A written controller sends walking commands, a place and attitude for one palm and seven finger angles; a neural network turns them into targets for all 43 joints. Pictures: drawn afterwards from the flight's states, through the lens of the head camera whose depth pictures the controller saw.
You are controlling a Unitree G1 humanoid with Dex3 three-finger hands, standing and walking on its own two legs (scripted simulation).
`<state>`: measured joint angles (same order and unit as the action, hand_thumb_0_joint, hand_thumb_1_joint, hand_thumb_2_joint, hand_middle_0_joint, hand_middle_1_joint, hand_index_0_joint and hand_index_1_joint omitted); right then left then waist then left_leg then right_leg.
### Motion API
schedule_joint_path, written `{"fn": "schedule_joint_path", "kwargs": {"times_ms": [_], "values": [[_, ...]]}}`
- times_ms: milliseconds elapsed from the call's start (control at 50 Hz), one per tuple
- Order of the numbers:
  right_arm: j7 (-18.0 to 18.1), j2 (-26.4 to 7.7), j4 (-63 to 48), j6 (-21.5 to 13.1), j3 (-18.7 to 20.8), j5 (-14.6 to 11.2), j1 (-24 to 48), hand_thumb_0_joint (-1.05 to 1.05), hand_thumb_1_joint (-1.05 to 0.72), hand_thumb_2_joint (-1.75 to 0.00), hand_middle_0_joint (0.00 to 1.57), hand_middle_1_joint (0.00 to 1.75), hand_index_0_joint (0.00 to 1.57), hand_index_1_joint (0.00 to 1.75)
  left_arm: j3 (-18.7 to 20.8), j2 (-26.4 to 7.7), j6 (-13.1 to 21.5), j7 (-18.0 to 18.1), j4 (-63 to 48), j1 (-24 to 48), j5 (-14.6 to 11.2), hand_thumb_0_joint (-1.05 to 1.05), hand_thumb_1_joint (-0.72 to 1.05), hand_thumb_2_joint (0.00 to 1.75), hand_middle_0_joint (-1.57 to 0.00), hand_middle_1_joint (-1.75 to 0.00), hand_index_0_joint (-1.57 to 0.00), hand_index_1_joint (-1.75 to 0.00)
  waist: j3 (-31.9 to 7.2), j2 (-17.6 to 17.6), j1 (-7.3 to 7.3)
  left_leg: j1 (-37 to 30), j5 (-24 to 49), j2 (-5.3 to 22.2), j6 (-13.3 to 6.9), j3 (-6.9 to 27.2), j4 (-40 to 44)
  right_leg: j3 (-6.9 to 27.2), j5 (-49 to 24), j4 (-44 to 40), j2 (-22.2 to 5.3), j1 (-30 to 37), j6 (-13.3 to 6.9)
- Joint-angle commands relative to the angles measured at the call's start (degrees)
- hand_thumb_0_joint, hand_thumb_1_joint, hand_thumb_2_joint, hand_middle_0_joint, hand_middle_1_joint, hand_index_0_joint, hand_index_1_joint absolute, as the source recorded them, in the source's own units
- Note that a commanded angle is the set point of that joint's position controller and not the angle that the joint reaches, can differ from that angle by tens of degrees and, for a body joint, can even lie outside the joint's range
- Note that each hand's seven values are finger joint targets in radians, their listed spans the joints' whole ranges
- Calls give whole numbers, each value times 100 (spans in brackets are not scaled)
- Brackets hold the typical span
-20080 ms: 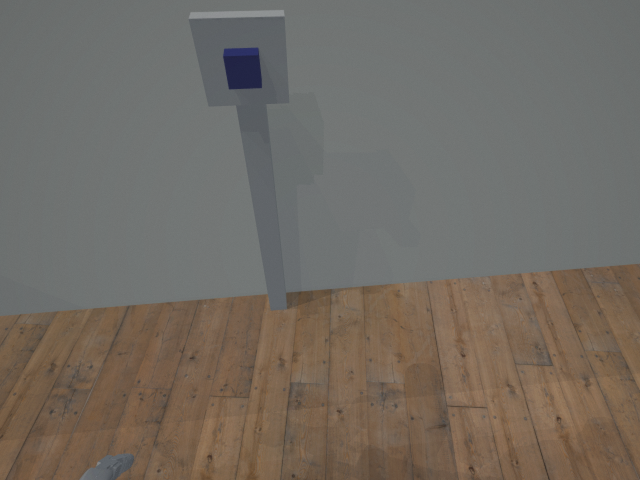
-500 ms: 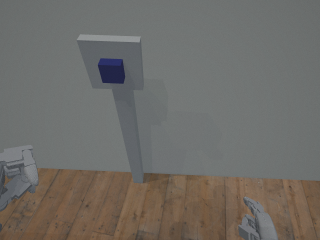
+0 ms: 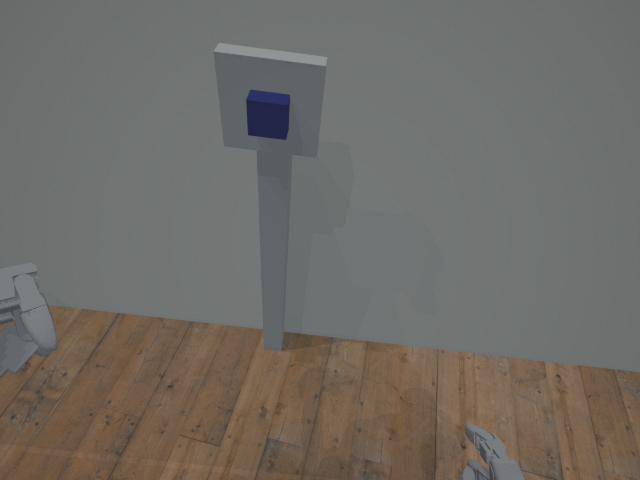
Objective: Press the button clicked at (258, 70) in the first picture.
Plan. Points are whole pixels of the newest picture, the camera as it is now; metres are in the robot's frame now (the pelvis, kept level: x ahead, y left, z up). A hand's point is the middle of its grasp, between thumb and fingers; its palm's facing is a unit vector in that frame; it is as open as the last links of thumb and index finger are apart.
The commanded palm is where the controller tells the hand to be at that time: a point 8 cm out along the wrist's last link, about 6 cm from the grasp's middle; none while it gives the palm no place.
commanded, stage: step back with the hand held close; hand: left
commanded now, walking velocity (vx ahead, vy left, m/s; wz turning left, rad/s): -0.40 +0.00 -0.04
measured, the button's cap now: (268, 114) +0.60 +0.13 +0.15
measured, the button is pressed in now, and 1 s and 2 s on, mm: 0 0 0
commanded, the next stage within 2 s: stop stepping back and stand still in 0.24 s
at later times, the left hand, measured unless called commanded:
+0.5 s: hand (4, 461) +0.11 +0.24 +0.17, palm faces +0.37 -0.85 -0.37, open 3.1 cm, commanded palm +0.08 +0.27 +0.18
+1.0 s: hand out of the picture +0.06 +0.26 +0.15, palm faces +0.38 -0.81 -0.44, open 3.1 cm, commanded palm +0.02 +0.28 +0.18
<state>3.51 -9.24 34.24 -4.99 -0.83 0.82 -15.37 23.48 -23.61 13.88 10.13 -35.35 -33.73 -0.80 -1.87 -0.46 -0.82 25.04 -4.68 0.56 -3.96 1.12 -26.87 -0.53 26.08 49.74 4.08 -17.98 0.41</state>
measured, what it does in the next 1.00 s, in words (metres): walks backwards: right foot, then left foot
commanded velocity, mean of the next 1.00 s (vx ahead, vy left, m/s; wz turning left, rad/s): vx -0.11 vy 0.01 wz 0.01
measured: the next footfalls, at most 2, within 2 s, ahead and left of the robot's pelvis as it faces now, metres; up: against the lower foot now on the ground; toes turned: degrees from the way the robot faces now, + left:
right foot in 0.14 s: -0.13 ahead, -0.12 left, +0.00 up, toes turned -3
left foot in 0.52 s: -0.06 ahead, +0.11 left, +0.00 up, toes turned -4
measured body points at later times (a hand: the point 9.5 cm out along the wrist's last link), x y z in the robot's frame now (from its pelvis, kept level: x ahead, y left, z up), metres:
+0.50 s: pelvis -0.07 +0.00 -0.01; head -0.12 +0.02 +0.43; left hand +0.08 +0.28 +0.19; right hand +0.06 -0.28 -0.08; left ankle -0.04 +0.09 -0.72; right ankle -0.17 -0.12 -0.74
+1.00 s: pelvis -0.12 +0.01 +0.00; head -0.14 +0.01 +0.45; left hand +0.04 +0.30 +0.18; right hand +0.03 -0.22 -0.09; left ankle -0.08 +0.10 -0.73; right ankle -0.14 -0.09 -0.74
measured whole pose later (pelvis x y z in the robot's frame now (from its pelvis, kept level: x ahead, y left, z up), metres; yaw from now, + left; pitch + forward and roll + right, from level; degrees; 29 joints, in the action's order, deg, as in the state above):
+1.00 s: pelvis -0.12 +0.01 +0.00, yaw -3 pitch +0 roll -2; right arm 3.6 -11.7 36.8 -4.2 -1.3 0.0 -13.7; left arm 20.0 -20.1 9.9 8.7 -28.7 -37.1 -2.5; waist -3.1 -2.5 1.4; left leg 19.6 -15.6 -1.0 -1.0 0.7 -34.3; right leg -4.5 14.2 24.7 1.8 -10.8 -2.0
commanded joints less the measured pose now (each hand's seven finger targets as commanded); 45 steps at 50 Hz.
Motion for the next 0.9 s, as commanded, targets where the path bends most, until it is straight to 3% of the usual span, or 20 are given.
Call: {"fn": "schedule_joint_path", "kwargs": {"times_ms": [0,80,140,200,240,300,380,420,480,520,540,560,580,600,620,640,700,800,840,880], "values": [[-28,-894,-793,-448,319,79,771,0,-90,-90,20,30,20,30,137,-509,304,-26,-1231,-300,-169,0,90,90,-130,-150,-130,-150,-551,-1284,82,-871,-1737,1078,0,1209,1858,-181,456,-1418,9,243,-100],[-69,-903,-557,-353,271,97,664,0,-90,-90,20,30,20,30,232,-846,404,-124,-1397,-51,-267,0,90,90,-130,-150,-130,-150,-1071,-791,136,-2032,978,834,437,615,885,3,-1060,-3533,-246,498,-246],[0,-807,-644,-193,190,56,941,0,-90,-90,20,30,20,30,667,-1297,559,-107,-1473,75,-369,0,90,90,-130,-150,-130,-150,-1263,109,115,-2505,609,404,378,13,-305,442,-2789,-3295,-1109,-309,-298],[51,-900,-734,-181,312,-107,952,0,-90,-90,20,30,20,30,672,-1182,536,-140,-1505,44,-440,0,90,90,-130,-150,-130,-150,-1697,433,71,-3017,1936,481,257,17,-262,24,-3378,-2717,-702,-174,214],[75,-930,-897,-129,290,-113,1071,0,-90,-90,20,30,20,30,826,-1201,487,-200,-1201,-439,-473,0,90,90,-130,-150,-130,-150,-1457,-95,106,-2914,1916,643,105,276,-165,18,-2597,-2525,-525,-415,244],[81,-949,-969,-81,283,-79,1277,0,-90,-90,20,30,20,30,709,-1087,438,-257,-990,-302,-512,0,90,90,-130,-150,-130,-150,-495,-560,64,-1931,-350,597,256,346,347,62,-794,-3002,-520,-737,-7],[128,-960,-739,-8,406,-97,1036,0,-90,-90,20,30,20,30,442,-972,282,-129,-529,-228,-460,0,90,90,-130,-150,-130,-150,427,753,-25,-2058,-1292,-143,687,191,-2869,1317,1743,-4385,-2059,-3007,-992],[163,-911,-736,6,337,-58,1115,0,-90,-90,20,30,20,30,316,-839,114,-101,-398,163,-296,0,90,90,-130,-150,-130,-150,924,835,1,-683,-1498,37,544,419,-3461,1125,587,-4104,-2130,-2243,-1155],[263,-924,-772,-183,149,-82,1085,0,-90,-90,20,30,20,30,84,-755,137,-99,-147,933,-93,0,90,90,-130,-150,-130,-150,1377,411,7,-85,-1071,220,369,68,-780,437,-2240,-3116,-1399,-486,-628],[331,-1164,-778,-394,226,-81,936,0,-90,-90,20,30,20,30,178,-940,259,-102,-672,1230,-71,0,90,90,-130,-150,-130,-150,798,-521,72,-938,1496,351,242,341,775,168,-3406,-1800,-821,272,-194],[258,-1126,-865,-472,259,-86,714,0,-90,-90,20,30,20,30,250,-1028,350,-50,-1011,1124,-3,0,90,90,-130,-150,-130,-150,-48,-918,163,-2050,3541,791,54,690,185,74,-3200,-1268,-561,44,-74],[137,-1028,-927,-507,251,-73,454,0,-90,-90,20,30,20,30,274,-1136,357,1,-1325,1038,54,0,90,90,-130,-150,-130,-150,-735,-1356,102,-3115,5339,1125,-64,1036,-187,-34,-1672,-797,-418,-574,-42],[28,-869,-895,-568,211,-15,406,0,-90,-90,20,30,20,30,198,-1066,411,-61,-1786,880,-15,0,90,90,-130,-150,-130,-150,-1132,-2090,35,-3519,5739,1190,133,1514,102,19,-83,-159,-244,-865,-80],[-36,-856,-797,-647,223,61,612,0,-90,-90,20,30,20,30,189,-1029,434,-162,-1814,547,-51,0,90,90,-130,-150,-130,-150,-1209,-1763,128,-2649,3511,1284,316,1645,679,335,678,425,-249,-318,-67],[-83,-958,-830,-654,330,29,604,0,-90,-90,20,30,20,30,164,-854,419,-173,-1944,412,-124,0,90,90,-130,-150,-130,-150,-1055,-1291,146,-1957,1707,1371,78,1668,1018,378,623,467,-272,-22,-57],[-88,-968,-879,-676,366,-4,528,0,-90,-90,20,30,20,30,287,-826,357,-113,-1912,93,-143,0,90,90,-130,-150,-130,-150,-963,-908,136,-1960,1264,1304,-232,1482,1017,247,285,122,-341,-98,-30],[-112,-926,-950,-650,340,-73,607,0,-90,-90,20,30,20,30,621,-858,123,-42,-1501,-1053,-208,0,90,90,-130,-150,-130,-150,-1159,-1024,112,-2234,2007,896,-44,748,757,-214,-420,-982,-252,12,59],[72,-893,-953,-379,237,-34,779,0,-90,-90,20,30,20,30,646,-810,47,-35,-758,-839,-267,0,90,90,-130,-150,-130,-150,-261,-822,18,-329,-943,834,116,555,1393,-455,-820,-2442,-292,1333,19],[103,-839,-906,-272,234,-46,776,0,-90,-90,20,30,20,30,542,-764,16,-54,-367,-599,-245,0,90,90,-130,-150,-130,-150,-27,-147,-42,-47,-1788,527,291,443,975,27,-892,-3209,-669,1379,-156],[91,-880,-839,-194,266,-15,787,0,-90,-90,20,30,20,30,455,-760,6,-81,-302,-184,-267,0,90,90,-130,-150,-130,-150,6,530,-47,-756,-1367,146,430,272,-254,1101,-185,-3931,-1530,168,-595]]}}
